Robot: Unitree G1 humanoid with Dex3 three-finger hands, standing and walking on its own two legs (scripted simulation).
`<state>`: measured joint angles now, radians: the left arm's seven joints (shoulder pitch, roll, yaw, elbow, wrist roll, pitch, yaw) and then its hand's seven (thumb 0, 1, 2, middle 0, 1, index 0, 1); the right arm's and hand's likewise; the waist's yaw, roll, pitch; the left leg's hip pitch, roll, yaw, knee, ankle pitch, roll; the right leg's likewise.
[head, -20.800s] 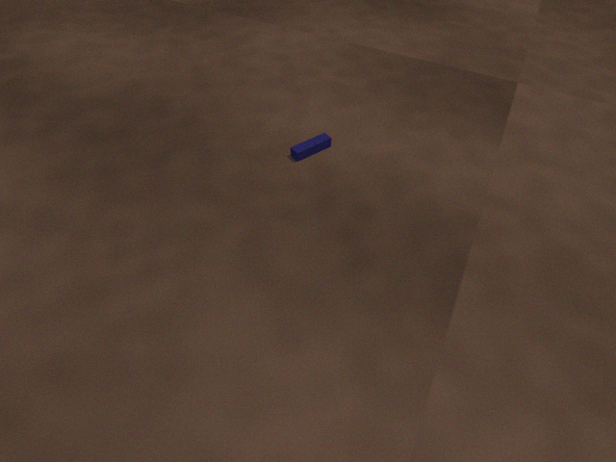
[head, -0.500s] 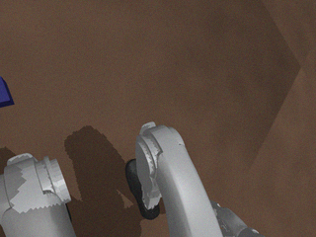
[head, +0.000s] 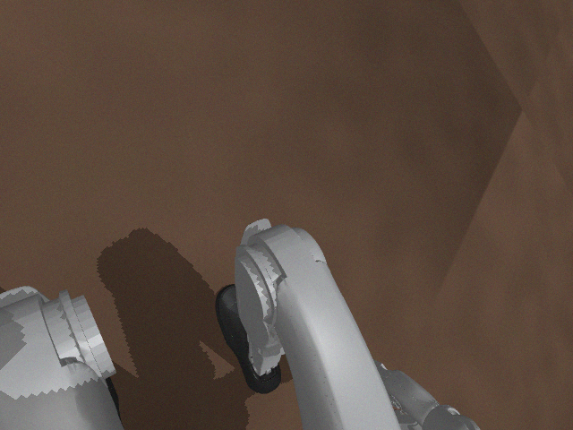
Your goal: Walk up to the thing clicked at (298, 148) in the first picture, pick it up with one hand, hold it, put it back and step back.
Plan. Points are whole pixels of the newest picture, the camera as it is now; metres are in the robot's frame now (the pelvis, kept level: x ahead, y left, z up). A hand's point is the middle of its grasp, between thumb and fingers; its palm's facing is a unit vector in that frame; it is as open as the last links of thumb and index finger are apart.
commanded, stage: close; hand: left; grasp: from above
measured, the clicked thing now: out of the picture +0.44 +0.35 -0.27
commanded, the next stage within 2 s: settle in 1.72 s
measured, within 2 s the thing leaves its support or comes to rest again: neither
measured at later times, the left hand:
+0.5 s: hand out of the picture +0.42 +0.34 -0.26, palm faces -0.44 -0.17 -0.88, open 12.9 cm
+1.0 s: hand out of the picture +0.42 +0.33 -0.26, palm faces -0.43 -0.16 -0.89, open 10.9 cm
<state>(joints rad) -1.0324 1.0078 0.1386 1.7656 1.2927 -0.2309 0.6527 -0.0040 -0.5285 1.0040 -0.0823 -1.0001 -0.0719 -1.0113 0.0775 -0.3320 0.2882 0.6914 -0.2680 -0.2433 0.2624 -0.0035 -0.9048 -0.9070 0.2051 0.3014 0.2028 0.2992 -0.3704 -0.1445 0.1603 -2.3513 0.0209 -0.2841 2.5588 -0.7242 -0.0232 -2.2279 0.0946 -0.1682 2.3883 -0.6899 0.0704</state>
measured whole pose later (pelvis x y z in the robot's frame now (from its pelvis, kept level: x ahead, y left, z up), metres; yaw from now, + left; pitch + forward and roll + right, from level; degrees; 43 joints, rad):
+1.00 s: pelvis -0.01 +0.00 +0.00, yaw -1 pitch +26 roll -15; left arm -1.02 1.02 0.11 1.75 1.27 -0.23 0.67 0.00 -0.06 0.75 -0.38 -0.88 -0.41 -0.85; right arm 0.06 -0.35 0.31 0.67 -0.27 -0.26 0.26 0.00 -0.90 -0.90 0.20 0.30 0.20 0.30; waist -0.37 -0.17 0.19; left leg -2.33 0.03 -0.30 2.55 -0.71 -0.02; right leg -2.20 0.10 -0.18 2.37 -0.67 0.07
